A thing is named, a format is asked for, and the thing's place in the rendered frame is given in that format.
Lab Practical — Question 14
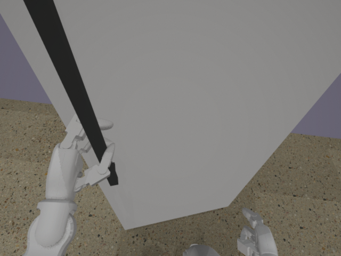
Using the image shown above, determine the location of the right robot thigh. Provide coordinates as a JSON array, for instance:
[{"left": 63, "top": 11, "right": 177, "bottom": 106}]
[{"left": 183, "top": 245, "right": 220, "bottom": 256}]

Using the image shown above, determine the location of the fridge door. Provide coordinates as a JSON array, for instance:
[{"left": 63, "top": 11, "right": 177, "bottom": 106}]
[{"left": 0, "top": 0, "right": 341, "bottom": 230}]

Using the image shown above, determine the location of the robot left forearm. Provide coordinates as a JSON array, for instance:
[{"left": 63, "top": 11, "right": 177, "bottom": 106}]
[{"left": 22, "top": 199, "right": 77, "bottom": 256}]

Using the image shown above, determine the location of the robot right hand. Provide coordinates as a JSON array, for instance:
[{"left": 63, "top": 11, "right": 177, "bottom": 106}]
[{"left": 237, "top": 207, "right": 278, "bottom": 256}]

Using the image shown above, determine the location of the handle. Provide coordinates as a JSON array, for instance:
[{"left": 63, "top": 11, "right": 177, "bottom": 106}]
[{"left": 23, "top": 0, "right": 118, "bottom": 186}]

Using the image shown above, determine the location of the robot left hand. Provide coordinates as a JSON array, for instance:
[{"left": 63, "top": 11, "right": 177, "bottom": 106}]
[{"left": 45, "top": 114, "right": 115, "bottom": 201}]

